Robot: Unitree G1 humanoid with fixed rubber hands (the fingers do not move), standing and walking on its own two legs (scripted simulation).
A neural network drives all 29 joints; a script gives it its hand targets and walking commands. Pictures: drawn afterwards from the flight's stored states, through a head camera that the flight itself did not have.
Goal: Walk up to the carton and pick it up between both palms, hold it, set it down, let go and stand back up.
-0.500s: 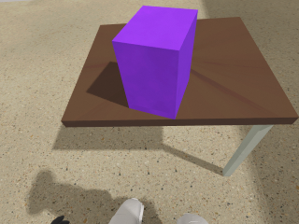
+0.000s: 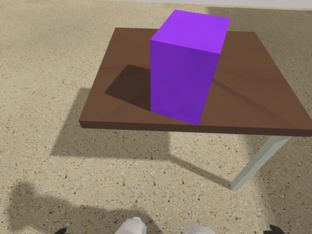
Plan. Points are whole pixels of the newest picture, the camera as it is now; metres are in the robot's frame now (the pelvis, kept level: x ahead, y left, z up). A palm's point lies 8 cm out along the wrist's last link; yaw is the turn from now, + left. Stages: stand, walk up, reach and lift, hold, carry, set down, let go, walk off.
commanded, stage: walk up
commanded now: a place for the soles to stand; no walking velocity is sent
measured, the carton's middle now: (187, 69) +0.59 -0.08 +0.10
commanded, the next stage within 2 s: none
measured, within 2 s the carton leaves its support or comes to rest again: neither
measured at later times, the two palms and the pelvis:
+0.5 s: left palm out of the picture +0.08 +0.30 -0.11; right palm out of the picture +0.09 -0.31 -0.09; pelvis +0.01 -0.01 +0.01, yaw -1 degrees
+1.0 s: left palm out of the picture +0.08 +0.29 -0.10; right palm out of the picture +0.08 -0.32 -0.09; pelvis +0.00 -0.02 +0.01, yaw -1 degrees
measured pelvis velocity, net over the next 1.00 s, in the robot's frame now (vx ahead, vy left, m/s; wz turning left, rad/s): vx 0.00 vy -0.02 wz -0.02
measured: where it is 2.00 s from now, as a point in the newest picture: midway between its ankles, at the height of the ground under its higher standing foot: outside the picture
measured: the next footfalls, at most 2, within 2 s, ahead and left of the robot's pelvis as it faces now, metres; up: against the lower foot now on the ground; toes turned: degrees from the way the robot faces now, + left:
left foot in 1.68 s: +0.19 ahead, +0.09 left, +0.00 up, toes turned -3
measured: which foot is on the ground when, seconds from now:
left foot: down 0.00-1.00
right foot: down 0.00-1.00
